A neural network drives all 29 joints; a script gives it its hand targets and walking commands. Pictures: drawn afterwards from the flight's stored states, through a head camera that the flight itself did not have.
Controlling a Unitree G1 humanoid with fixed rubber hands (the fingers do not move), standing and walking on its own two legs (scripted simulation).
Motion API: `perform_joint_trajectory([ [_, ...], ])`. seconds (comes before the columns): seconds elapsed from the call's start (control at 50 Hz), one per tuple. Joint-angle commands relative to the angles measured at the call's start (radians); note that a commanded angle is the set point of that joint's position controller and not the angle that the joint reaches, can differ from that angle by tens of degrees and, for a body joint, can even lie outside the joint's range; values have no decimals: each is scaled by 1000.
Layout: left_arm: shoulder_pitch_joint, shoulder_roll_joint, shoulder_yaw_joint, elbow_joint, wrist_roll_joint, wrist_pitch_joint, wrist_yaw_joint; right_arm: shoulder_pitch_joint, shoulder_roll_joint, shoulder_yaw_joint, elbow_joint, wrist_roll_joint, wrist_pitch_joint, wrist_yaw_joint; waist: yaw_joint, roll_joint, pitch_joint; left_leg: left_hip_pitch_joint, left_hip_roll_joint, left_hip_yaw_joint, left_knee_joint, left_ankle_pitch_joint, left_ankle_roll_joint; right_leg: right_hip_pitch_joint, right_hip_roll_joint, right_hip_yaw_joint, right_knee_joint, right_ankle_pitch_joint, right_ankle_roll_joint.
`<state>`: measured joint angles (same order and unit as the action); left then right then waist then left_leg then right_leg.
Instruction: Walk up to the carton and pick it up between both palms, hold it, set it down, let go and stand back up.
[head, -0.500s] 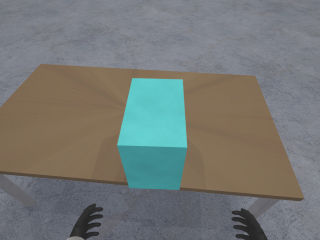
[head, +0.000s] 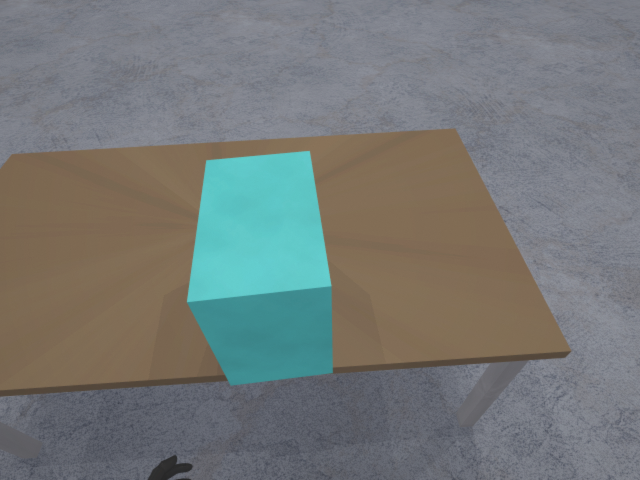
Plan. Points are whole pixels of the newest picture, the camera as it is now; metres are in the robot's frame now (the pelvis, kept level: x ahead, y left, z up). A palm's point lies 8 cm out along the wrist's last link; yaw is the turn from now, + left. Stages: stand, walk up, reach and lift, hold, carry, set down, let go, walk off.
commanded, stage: stand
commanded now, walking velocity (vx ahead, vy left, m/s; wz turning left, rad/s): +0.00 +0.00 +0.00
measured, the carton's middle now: (270, 268) +0.49 +0.09 -0.08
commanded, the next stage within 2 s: none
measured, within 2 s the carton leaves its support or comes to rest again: neither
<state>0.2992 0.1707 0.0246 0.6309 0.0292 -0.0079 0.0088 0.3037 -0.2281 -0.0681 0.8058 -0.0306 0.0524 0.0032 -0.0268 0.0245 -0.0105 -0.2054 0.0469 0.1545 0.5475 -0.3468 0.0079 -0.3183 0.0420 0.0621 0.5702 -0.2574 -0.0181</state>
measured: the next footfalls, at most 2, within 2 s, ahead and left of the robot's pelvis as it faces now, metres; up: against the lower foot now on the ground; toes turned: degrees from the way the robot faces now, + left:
none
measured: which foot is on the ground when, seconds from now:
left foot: down 0.00-1.00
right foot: down 0.00-1.00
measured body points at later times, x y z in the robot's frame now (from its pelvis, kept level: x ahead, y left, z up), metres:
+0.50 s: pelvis +0.02 +0.00 +0.00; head +0.03 -0.01 +0.45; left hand +0.13 +0.24 -0.12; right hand +0.06 -0.26 -0.15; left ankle -0.03 +0.11 -0.73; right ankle +0.03 -0.11 -0.73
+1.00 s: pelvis +0.04 +0.01 +0.00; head +0.06 +0.00 +0.45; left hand +0.13 +0.24 -0.13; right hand +0.05 -0.24 -0.15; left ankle -0.03 +0.11 -0.73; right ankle +0.03 -0.11 -0.73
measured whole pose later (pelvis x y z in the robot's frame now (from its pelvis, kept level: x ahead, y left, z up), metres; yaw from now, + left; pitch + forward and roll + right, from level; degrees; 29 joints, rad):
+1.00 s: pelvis +0.04 +0.01 +0.00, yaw -3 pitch +0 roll +0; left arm 0.32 0.16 0.03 0.82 0.02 0.00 0.06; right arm 0.31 -0.21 -0.05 0.96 -0.01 0.05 -0.03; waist -0.02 0.02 0.01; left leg -0.10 0.05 0.21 0.51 -0.41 0.01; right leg -0.26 0.06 0.12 0.60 -0.33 -0.01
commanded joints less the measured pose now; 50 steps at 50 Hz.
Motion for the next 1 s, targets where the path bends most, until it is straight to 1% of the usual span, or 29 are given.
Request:
perform_joint_trajectory([
  [0.0,20,128,36,-82,0,-21,8,21,-124,-27,-67,1,-25,-9,8,-68,29,-5,77,-131,-161,12,34,-30,-83,106,-103,216,-33],
  [0.02,23,119,34,-83,-6,-21,7,13,-124,-26,-59,2,-23,-11,14,-47,49,-29,81,-131,-171,3,39,-40,-78,110,-103,202,-36],
  [0.04,45,116,31,-72,-1,-20,11,9,-117,-21,-66,3,-25,-11,19,-69,51,-3,83,-131,-166,1,38,-52,-75,109,-105,197,-37],
  [0.08,26,117,32,-84,-4,-19,7,9,-122,-22,-55,6,-22,-11,21,-41,66,-9,75,-120,-178,7,38,-62,-71,112,-109,168,-31],
  [0.1,21,115,33,-75,-3,-18,7,11,-120,-17,-50,7,-22,-11,14,-48,57,-12,86,-131,-191,4,43,-41,-64,104,-100,168,-32],
  [0.12,26,107,31,-70,-4,-21,11,21,-126,-22,-50,3,-26,-12,10,-28,13,23,82,-122,-177,19,48,-28,-65,104,-92,184,-28],
  [0.2,36,120,33,-60,0,-22,15,34,-119,-21,-38,6,-28,-14,5,-69,1,64,82,-100,-156,76,49,-31,-64,100,-70,287,-29],
  [0.22,47,110,34,-60,-1,-23,17,38,-114,-19,-27,6,-27,-15,9,-42,9,60,83,-97,-157,100,48,-39,-65,101,-67,291,-28],
  [0.26,36,117,33,-49,-3,-18,18,34,-116,-18,-30,8,-23,-17,1,-43,12,63,81,-98,-154,76,57,-57,-62,109,-71,258,-29],
  [0.36,40,113,34,-41,-4,-20,24,35,-128,-24,-11,10,-20,-21,4,-35,-20,111,99,-87,-140,161,69,-45,-58,100,-40,301,-30],
  [0.4,50,104,31,-24,-2,-14,30,56,-124,-28,0,8,-18,-22,-6,-81,6,89,85,-75,-128,155,60,-34,-65,118,-44,329,-31],
  [0.42,42,114,35,-25,-5,-13,30,38,-120,-21,-3,11,-16,-23,2,-105,24,83,81,-73,-119,167,59,-45,-68,131,-46,343,-38],
  [0.44,57,122,35,-25,-6,-12,31,20,-114,-19,-7,11,-15,-25,12,-72,9,100,81,-66,-115,178,60,-55,-66,129,-49,339,-40],
  [0.46,48,120,38,-17,-4,-9,32,24,-125,-21,4,10,-11,-26,7,-76,21,81,72,-55,-116,130,57,-45,-67,133,-53,330,-43],
  [0.52,49,131,43,-5,-3,-10,38,59,-107,-18,16,11,-13,-26,-7,-88,4,82,58,-65,-99,156,47,-15,-89,167,-61,362,-56],
  [0.56,92,117,40,15,-6,-9,42,58,-112,-19,28,13,-15,-31,12,-49,4,123,77,-63,-110,218,52,-37,-75,144,-40,388,-51],
  [0.6,78,117,38,23,-9,-7,41,67,-108,-16,42,19,-16,-27,7,-65,-15,142,93,-70,-118,295,63,-35,-60,120,-15,381,-42],
  [0.66,57,121,38,32,-6,-3,42,34,-118,-15,44,13,-16,-30,14,-6,43,92,98,-61,-134,254,66,-30,-62,124,-23,331,-42],
  [0.7,74,113,37,48,-6,0,39,33,-111,-14,57,9,-11,-32,17,-8,69,87,93,-47,-134,214,60,-33,-67,129,-39,335,-40],
  [0.72,72,122,35,52,-6,0,42,52,-108,-16,61,12,-7,-33,9,-50,55,79,83,-47,-126,184,58,-21,-73,138,-46,342,-46],
  [0.74,50,126,39,52,-6,1,39,56,-93,-11,65,16,-5,-32,-3,-55,70,79,71,-40,-123,145,51,-27,-72,146,-60,346,-47],
  [0.78,44,128,40,66,-9,-2,43,65,-107,-11,68,14,-9,-33,-1,-92,67,92,64,-48,-115,172,46,-31,-79,167,-58,380,-58],
  [0.82,79,121,38,89,-8,-3,45,62,-93,-12,85,16,-12,-30,9,-47,42,139,66,-42,-105,220,46,-20,-76,165,-64,402,-56],
  [0.86,73,139,45,99,-12,-7,52,94,-101,-13,98,18,-13,-30,-3,-81,-14,157,54,-35,-85,259,37,32,-94,185,-66,471,-62],
  [0.88,83,124,40,105,-15,-8,53,81,-78,-9,105,16,-14,-31,9,-75,0,153,52,-37,-93,231,37,26,-88,183,-71,431,-59],
  [0.92,66,136,42,121,-13,-9,55,81,-90,-11,109,19,-17,-32,-1,-93,-30,182,55,-40,-80,267,38,30,-90,180,-71,483,-62],
  [0.94,68,129,42,131,-11,-8,53,76,-87,-12,121,16,-16,-34,3,-64,3,175,57,-40,-92,289,38,18,-80,171,-64,476,-58],
  [0.96,70,141,46,143,-12,-5,55,70,-87,-8,117,16,-18,-33,3,-96,-23,186,66,-39,-95,314,41,32,-76,155,-59,481,-54],
  [0.98,58,118,42,143,-14,-3,55,67,-92,-10,116,16,-17,-37,5,-74,4,206,74,-45,-96,357,42,-10,-71,156,-47,470,-55],
])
